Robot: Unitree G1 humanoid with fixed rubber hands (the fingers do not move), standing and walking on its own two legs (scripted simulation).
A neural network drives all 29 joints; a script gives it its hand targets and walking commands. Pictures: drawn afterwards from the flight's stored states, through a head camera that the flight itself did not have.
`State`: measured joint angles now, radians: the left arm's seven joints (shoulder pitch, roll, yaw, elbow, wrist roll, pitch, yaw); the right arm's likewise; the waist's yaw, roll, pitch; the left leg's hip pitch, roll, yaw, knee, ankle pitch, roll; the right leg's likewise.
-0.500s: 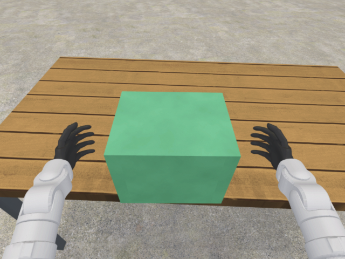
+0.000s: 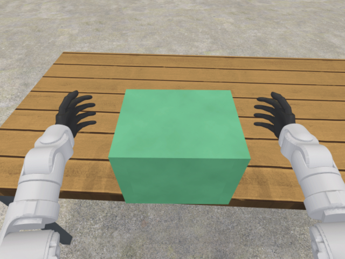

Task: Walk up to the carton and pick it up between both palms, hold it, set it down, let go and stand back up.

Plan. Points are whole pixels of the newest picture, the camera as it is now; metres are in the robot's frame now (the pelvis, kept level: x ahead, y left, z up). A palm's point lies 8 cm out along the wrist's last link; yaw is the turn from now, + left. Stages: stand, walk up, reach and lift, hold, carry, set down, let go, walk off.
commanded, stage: reach and lift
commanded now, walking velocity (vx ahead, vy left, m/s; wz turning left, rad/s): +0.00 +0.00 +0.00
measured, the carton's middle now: (177, 147) +0.40 +0.03 +0.04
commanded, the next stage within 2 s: none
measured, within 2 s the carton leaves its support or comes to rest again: neither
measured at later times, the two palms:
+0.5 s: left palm (82, 147) +0.37 +0.27 +0.06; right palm (265, 138) +0.41 -0.19 +0.08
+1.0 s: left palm (92, 142) +0.38 +0.25 +0.06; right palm (262, 137) +0.41 -0.19 +0.07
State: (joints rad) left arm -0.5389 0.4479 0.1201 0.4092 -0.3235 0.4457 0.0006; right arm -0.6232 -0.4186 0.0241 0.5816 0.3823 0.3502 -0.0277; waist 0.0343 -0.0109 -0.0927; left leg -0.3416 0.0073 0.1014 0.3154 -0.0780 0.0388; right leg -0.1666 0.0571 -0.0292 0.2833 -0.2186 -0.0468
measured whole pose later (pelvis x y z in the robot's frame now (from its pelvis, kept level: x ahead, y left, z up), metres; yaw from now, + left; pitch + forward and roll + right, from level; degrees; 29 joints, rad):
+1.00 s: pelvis -0.02 +0.00 -0.01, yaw -1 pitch +17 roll -2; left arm -0.71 0.32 0.01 1.00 -0.27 -0.11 0.02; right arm -0.80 -0.33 0.08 1.09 0.35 -0.05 0.00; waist 0.06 0.00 -0.22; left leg -0.63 0.04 0.10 0.37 -0.05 0.04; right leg -0.46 0.08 -0.03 0.34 -0.19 -0.04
